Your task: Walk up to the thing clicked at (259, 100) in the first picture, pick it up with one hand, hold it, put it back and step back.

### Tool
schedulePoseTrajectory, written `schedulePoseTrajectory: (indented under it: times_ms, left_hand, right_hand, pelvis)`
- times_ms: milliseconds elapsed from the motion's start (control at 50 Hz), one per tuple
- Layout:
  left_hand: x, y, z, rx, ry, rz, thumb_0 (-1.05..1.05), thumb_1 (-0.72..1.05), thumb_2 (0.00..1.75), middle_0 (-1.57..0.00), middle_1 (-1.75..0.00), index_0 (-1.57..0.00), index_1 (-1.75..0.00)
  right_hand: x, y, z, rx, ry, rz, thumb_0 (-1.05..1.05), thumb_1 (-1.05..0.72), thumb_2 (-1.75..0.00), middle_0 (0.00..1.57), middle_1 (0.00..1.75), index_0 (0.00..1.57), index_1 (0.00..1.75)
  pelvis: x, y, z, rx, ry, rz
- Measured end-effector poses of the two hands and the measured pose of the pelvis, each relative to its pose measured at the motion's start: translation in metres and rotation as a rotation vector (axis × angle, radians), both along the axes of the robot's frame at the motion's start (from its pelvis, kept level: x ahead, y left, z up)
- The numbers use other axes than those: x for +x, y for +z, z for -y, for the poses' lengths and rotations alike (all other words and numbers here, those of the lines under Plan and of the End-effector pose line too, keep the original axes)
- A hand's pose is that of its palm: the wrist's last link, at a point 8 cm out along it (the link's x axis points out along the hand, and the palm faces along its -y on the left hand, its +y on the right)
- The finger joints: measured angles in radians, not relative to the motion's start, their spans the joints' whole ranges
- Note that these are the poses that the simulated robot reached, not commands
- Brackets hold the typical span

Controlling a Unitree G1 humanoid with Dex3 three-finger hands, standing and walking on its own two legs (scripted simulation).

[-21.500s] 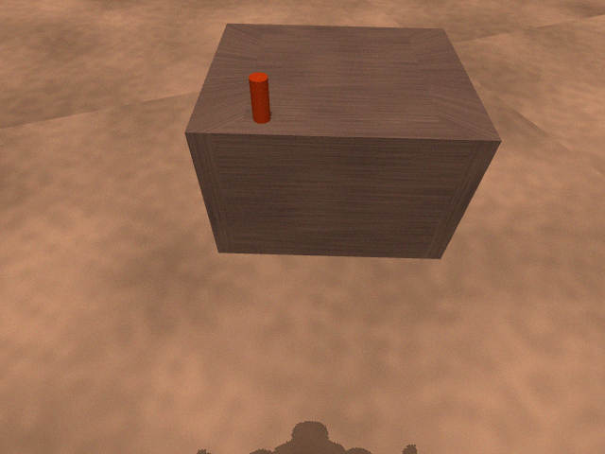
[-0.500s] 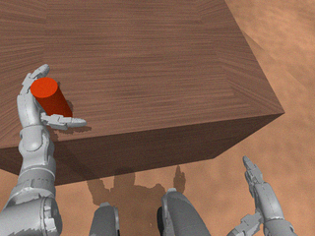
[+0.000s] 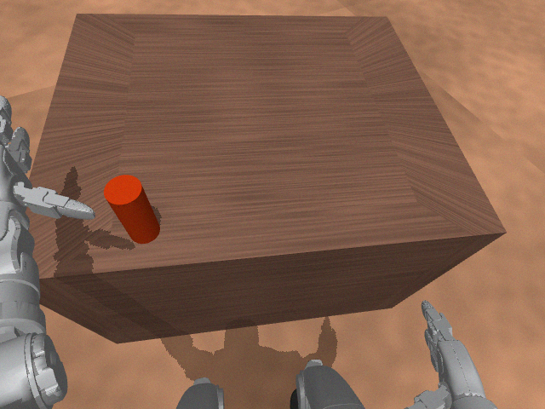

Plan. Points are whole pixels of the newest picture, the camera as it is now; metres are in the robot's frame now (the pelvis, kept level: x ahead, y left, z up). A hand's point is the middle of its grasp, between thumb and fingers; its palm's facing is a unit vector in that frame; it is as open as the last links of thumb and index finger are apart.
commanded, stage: sink last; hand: left
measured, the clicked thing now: (135, 212) +0.43 +0.20 -0.03
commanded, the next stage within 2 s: home in 1.16 s
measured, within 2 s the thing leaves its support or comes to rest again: neither
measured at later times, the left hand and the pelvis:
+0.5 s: hand (14, 271) +0.31 +0.30 +0.05, palm faces +0.33 -0.87 -0.37, open 17.3 cm; pelvis +0.03 +0.00 +0.04, yaw +0 degrees
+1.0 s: hand (70, 391) +0.17 +0.21 +0.05, palm faces +0.26 -0.91 -0.33, open 17.1 cm; pelvis +0.01 -0.02 +0.03, yaw +2 degrees
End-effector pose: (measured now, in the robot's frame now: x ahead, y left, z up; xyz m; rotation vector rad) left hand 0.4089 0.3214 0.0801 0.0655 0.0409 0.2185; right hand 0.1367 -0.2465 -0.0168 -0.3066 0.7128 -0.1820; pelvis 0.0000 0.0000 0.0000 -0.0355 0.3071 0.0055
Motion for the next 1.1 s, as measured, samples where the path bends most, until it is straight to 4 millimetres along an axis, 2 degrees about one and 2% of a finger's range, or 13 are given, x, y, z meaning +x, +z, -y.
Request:
schedulePoseTrajectory:
  times_ms: [100, 180, 260, 320, 420, 520, 660, 780, 860, 940, 1100]
  left_hand:
    - [-0.009, 0.004, -0.010, 0.109, 0.036, -0.160, -0.02, -0.57, 0.04, -0.07, -0.06, -0.08, -0.05]
    - [-0.022, 0.012, -0.029, 0.165, 0.130, -0.220, -0.02, -0.57, 0.05, -0.08, -0.07, -0.08, -0.07]
    - [-0.043, 0.016, -0.049, 0.202, 0.220, -0.256, -0.02, -0.55, 0.06, -0.08, -0.06, -0.08, -0.07]
    - [-0.063, 0.012, -0.053, 0.218, 0.252, -0.296, -0.02, -0.53, 0.06, -0.08, -0.05, -0.07, -0.06]
    - [-0.102, 0.003, -0.039, 0.237, 0.240, -0.324, -0.02, -0.53, 0.06, -0.08, -0.05, -0.07, -0.06]
    - [-0.148, -0.001, -0.006, 0.227, 0.193, -0.323, -0.02, -0.51, 0.05, -0.08, -0.04, -0.07, -0.05]
    - [-0.210, -0.008, 0.034, 0.187, 0.153, -0.370, -0.02, -0.50, 0.03, -0.08, -0.05, -0.08, -0.05]
    - [-0.251, -0.009, 0.059, 0.164, 0.136, -0.413, -0.02, -0.47, 0.03, -0.07, -0.05, -0.07, -0.04]
    - [-0.266, -0.009, 0.068, 0.161, 0.134, -0.426, -0.02, -0.46, 0.03, -0.06, -0.05, -0.07, -0.04]
    - [-0.268, -0.008, 0.071, 0.167, 0.134, -0.417, -0.01, -0.44, 0.03, -0.06, -0.05, -0.07, -0.04]
    - [-0.271, -0.010, 0.061, 0.190, 0.155, -0.413, -0.01, -0.43, 0.03, -0.06, -0.06, -0.07, -0.05]
  right_hand:
    - [-0.001, 0.000, -0.003, 0.049, -0.022, -0.047, -0.01, 0.53, -0.06, 0.06, 0.05, 0.06, 0.06]
    - [0.000, 0.003, 0.002, 0.060, -0.055, -0.069, -0.01, 0.51, -0.06, 0.06, 0.05, 0.06, 0.06]
    - [0.005, 0.009, 0.005, 0.063, -0.058, -0.066, 0.00, 0.48, -0.07, 0.06, 0.05, 0.06, 0.06]
    - [0.011, 0.010, 0.003, 0.071, -0.041, -0.063, 0.00, 0.46, -0.08, 0.06, 0.05, 0.06, 0.06]
    - [0.024, 0.009, -0.003, 0.104, -0.012, -0.042, 0.00, 0.45, -0.08, 0.06, 0.05, 0.06, 0.06]
    - [0.034, 0.011, -0.002, 0.114, -0.019, -0.008, 0.00, 0.44, -0.08, 0.06, 0.05, 0.06, 0.06]
    - [0.037, 0.012, 0.006, 0.104, -0.041, 0.016, 0.00, 0.46, -0.07, 0.06, 0.05, 0.06, 0.06]
    - [0.035, 0.010, 0.010, 0.104, -0.044, 0.044, 0.00, 0.47, -0.06, 0.06, 0.05, 0.06, 0.06]
    - [0.034, 0.011, 0.016, 0.095, -0.049, 0.075, 0.00, 0.48, -0.06, 0.06, 0.05, 0.06, 0.06]
    - [0.030, 0.012, 0.022, 0.077, -0.057, 0.097, 0.00, 0.48, -0.06, 0.06, 0.05, 0.06, 0.06]
    - [0.013, 0.012, 0.034, 0.056, -0.084, 0.104, -0.01, 0.48, -0.06, 0.06, 0.05, 0.06, 0.06]
  pelvis:
    - [0.005, 0.014, -0.002, 0.006, -0.008, 0.030]
    - [0.010, 0.022, -0.002, 0.011, -0.013, 0.054]
    - [0.015, 0.028, -0.001, 0.012, -0.013, 0.072]
    - [0.018, 0.031, 0.000, 0.012, -0.009, 0.083]
    - [0.024, 0.035, 0.000, 0.013, -0.002, 0.111]
    - [0.028, 0.037, 0.002, 0.019, 0.004, 0.142]
    - [0.029, 0.037, 0.009, 0.027, 0.016, 0.166]
    - [0.025, 0.034, 0.014, 0.033, 0.023, 0.176]
    - [0.020, 0.032, 0.017, 0.038, 0.028, 0.180]
    - [0.014, 0.031, 0.020, 0.044, 0.029, 0.183]
    - [0.006, 0.029, 0.024, 0.047, 0.024, 0.189]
